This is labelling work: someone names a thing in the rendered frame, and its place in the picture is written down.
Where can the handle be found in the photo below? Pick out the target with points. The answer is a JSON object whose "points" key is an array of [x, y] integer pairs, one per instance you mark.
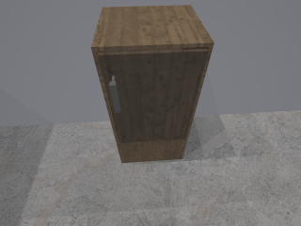
{"points": [[114, 94]]}

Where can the cupboard door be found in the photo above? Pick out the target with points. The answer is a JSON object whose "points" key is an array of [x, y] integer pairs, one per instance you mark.
{"points": [[157, 92]]}

